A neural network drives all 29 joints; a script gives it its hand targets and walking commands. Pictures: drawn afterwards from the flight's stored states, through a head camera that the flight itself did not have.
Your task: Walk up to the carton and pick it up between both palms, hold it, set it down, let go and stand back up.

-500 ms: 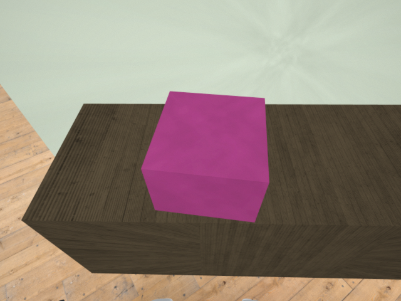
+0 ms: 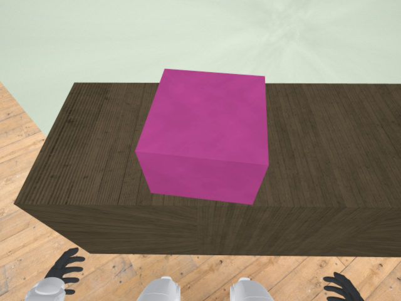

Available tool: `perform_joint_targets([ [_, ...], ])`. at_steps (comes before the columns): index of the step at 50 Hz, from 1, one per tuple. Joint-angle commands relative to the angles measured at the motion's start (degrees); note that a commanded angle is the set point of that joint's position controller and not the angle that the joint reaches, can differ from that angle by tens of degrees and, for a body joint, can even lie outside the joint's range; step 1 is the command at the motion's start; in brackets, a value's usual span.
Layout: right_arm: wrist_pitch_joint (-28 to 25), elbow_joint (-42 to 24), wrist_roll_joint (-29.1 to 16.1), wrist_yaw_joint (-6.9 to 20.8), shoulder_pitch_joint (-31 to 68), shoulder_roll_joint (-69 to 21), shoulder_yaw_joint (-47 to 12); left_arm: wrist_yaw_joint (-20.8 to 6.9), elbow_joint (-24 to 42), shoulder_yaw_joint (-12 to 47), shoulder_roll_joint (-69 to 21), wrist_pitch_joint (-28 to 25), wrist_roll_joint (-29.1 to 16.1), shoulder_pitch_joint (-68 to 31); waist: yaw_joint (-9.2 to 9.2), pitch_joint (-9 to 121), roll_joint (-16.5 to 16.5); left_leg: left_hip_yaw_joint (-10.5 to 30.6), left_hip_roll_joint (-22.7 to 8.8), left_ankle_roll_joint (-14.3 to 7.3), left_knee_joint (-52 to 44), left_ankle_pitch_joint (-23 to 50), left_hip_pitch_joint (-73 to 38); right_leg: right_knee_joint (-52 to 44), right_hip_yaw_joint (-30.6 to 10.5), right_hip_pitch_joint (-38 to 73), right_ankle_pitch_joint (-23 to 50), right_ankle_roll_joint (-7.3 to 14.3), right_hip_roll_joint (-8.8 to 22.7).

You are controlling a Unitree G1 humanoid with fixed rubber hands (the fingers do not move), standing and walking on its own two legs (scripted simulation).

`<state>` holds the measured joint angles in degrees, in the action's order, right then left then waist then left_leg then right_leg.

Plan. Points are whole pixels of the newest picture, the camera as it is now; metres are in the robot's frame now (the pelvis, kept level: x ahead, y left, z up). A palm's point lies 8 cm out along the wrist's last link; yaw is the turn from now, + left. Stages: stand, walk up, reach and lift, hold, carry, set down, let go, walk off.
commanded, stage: reach and lift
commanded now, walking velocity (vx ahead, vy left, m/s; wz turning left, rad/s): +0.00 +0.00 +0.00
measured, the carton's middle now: (207, 135) +0.54 +0.01 -0.06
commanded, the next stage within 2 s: none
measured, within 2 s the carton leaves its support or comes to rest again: neither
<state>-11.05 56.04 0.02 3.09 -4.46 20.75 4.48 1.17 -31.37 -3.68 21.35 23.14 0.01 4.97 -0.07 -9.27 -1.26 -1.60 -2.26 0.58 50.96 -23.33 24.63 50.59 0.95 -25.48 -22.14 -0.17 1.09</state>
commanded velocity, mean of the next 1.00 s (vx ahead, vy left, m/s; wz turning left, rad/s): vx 0.00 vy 0.00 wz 0.00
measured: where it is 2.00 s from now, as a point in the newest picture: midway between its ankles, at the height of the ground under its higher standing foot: outside the picture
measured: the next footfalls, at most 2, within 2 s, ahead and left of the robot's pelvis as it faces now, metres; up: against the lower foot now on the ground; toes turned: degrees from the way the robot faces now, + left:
none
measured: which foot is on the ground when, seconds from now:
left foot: down 0.00-1.00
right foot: down 0.00-1.00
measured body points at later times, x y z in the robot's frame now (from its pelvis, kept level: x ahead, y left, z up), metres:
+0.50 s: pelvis +0.00 -0.03 +0.01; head +0.02 -0.03 +0.46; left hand +0.20 +0.27 -0.05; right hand +0.17 -0.28 -0.08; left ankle +0.04 +0.13 -0.69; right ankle +0.05 -0.12 -0.69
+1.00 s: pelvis +0.00 -0.04 +0.02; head +0.02 -0.05 +0.47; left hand +0.21 +0.24 -0.03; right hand +0.18 -0.26 -0.05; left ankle +0.04 +0.13 -0.69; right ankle +0.05 -0.12 -0.69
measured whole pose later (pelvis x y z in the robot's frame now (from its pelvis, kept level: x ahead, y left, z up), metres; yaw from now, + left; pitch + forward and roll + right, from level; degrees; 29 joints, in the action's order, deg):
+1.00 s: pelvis +0.00 -0.04 +0.02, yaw +0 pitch -7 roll +3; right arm -17.4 36.9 0.0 -5.7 -10.5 7.0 1.5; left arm -6.6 -36.8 -3.9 21.3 -4.2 -4.4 4.7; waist -0.1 -8.5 3.0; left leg -2.0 -2.0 3.1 37.7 -17.3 13.7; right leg 44.9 0.9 -18.1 -20.3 2.2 1.1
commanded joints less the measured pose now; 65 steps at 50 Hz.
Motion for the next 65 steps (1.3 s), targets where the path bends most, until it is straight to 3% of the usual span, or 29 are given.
perform_joint_targets([
  [1, -2.82, -10.88, 4.32, -0.58, 2.66, 11.01, 7.08, 0.42, 9.69, -4.92, 8.29, -0.31, 4.26, -5.0, 0.72, 13.28, 5.64, -3.49, 0.25, -1.37, -14.2, 5.0, -1.97, -12.5, 3.2, 9.62, 7.08, 3.29, -2.04],
  [9, -4.66, -15.96, 1.26, -2.03, -1.48, 7.21, 4.17, -0.35, 12.74, -6.4, 7.5, -5.11, 1.4, -1.24, 1.02, 17.81, 5.62, -3.38, 1.93, -0.47, -14.98, 12.79, -6.52, -14.87, 2.39, 13.58, 15.4, 1.62, -2.54],
  [16, -4.96, -17.96, 0.89, -3.92, -3.14, 3.45, 2.03, -1.13, 10.04, -7.74, 7.85, -8.54, 0.31, -0.7, 1.88, 14.82, 4.65, -4.44, 2.88, -0.82, -17.53, 11.12, -4.85, -17.09, 0.76, 16.48, 14.53, 0.62, -2.06],
  [27, -5.15, -25.04, 0.64, -6.94, -5.34, -3.44, -2.52, -3.39, 6.3, -8.66, 8.38, -14.19, -1.77, -0.03, 3.45, 12.2, 7.47, -6.38, 4.95, -1.67, -21.02, 7.82, -3.97, -22.36, -4.51, 20.54, 11.58, -1.1, 0.43],
  [33, -4.98, -29.81, 0.09, -8.02, -7.29, -7.44, -5.18, -4.79, 4.88, -9.52, 9.57, -18.34, -4.56, -0.71, 4.37, 12.54, 8.09, -6.82, 5.2, -1.79, -21.79, 6.98, -4.02, -25.6, -7.72, 20.52, 7.04, -1.65, 2.58],
  [39, -6.33, -32.78, -0.73, -9.02, -8.46, -9.94, -6.71, -6.05, 2.82, -9.71, 10.92, -23.89, -8.13, -1.55, 4.6, 14.17, 8.07, -6.33, 4.73, -1.51, -21.85, 7.4, -4.59, -26.83, -9.03, 20.47, 7.58, -1.99, 3.93],
  [51, -11.69, -31.18, -4.07, -10.38, -8.08, -11.12, -7.46, -8.1, -1.12, -7.85, 12.87, -34.69, -13.47, -1.56, 4.52, 14.56, 6.13, -4.75, 3.96, -1.28, -21.21, 8.39, -4.8, -25.85, -8.54, 20.32, 10.21, -2.2, 4.24],
  [65, -16.78, -30.41, -8.74, -10.81, -3.42, -13.42, -7.94, -9.5, -3.53, -2.03, 14.71, -45.03, -19.13, -5.08, 4.3, 13.7, 2.83, -3.63, 3.58, -1.08, -20.0, 6.9, -5.86, -24.73, -5.84, 15.42, 1.6, -1.7, 2.71],
])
